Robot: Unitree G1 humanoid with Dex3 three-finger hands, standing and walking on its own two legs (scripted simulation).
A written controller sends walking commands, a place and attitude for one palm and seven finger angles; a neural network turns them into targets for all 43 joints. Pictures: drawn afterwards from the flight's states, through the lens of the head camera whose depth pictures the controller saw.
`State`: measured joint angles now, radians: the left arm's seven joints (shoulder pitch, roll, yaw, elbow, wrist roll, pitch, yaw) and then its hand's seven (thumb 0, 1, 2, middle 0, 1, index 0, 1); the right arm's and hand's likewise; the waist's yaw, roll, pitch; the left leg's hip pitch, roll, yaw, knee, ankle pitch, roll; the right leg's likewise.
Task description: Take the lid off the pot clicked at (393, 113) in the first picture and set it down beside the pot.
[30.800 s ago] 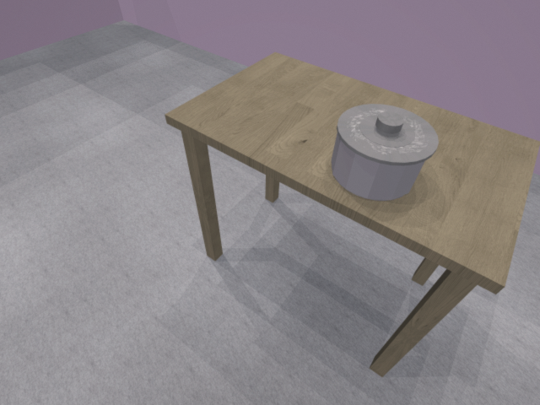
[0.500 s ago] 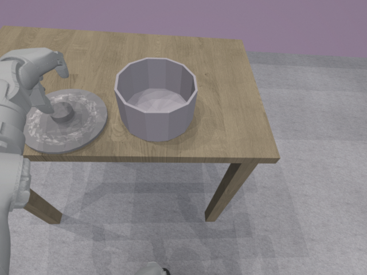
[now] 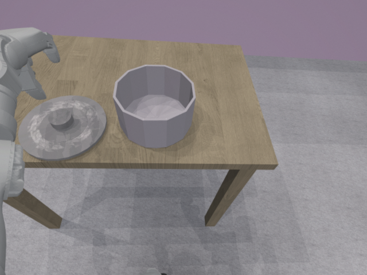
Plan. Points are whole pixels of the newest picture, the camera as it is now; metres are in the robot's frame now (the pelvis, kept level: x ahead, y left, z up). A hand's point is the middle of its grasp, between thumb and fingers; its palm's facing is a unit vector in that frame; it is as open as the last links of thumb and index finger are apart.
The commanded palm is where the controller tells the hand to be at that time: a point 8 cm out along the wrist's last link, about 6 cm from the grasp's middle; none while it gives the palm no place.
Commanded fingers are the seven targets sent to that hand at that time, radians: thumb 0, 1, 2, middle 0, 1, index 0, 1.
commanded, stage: raise the empty hand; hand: left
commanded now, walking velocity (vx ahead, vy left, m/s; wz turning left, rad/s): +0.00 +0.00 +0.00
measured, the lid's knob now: (61, 119) +0.49 +0.29 +0.02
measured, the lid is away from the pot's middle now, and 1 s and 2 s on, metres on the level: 0.24 0.24 0.24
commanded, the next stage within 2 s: draw the hand back to the body in 0.22 s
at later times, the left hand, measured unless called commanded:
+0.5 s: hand (29, 73) +0.47 +0.28 +0.17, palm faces -0.33 -0.09 -0.94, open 11.0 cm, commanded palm +0.46 +0.28 +0.24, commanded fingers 0.00 0.00 0.62 -0.34 -0.88 -0.34 -0.88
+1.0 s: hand (52, 78) +0.43 +0.22 +0.20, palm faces +0.21 -0.87 -0.45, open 11.0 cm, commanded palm +0.38 +0.27 +0.23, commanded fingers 0.00 0.11 0.66 -0.32 -0.81 -0.32 -0.81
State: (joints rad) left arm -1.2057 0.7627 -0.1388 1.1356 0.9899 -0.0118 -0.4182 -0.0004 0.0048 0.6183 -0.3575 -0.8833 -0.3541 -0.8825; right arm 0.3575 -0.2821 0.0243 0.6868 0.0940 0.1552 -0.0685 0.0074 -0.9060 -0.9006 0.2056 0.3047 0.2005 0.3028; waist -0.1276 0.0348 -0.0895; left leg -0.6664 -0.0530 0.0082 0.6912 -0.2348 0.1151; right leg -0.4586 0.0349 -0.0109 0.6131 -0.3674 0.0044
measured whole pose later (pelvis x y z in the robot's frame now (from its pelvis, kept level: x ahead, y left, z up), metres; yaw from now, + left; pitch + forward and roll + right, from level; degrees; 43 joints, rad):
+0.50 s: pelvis +0.00 -0.01 +0.00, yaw +1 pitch +11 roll -3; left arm -1.11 0.80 -0.10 1.01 0.96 -0.03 -0.47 0.00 0.00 0.62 -0.36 -0.88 -0.35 -0.88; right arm 0.29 -0.29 0.02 0.64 0.10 0.23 -0.04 0.01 -0.91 -0.90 0.20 0.30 0.20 0.30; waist -0.11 0.04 -0.06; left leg -0.62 -0.05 -0.01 0.67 -0.23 0.10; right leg -0.41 0.04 -0.02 0.59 -0.37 0.00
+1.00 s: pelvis +0.00 -0.03 +0.02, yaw +0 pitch +2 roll -2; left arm -0.68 0.54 0.16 0.61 0.10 -0.08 -0.06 0.00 0.01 0.62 -0.36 -0.88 -0.36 -0.88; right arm 0.22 -0.23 0.10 0.58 0.08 0.09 -0.06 0.01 -0.91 -0.90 0.20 0.30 0.20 0.30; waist -0.01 0.00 0.02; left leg -0.37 -0.05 0.01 0.50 -0.18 0.08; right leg -0.18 0.04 0.01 0.46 -0.31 -0.02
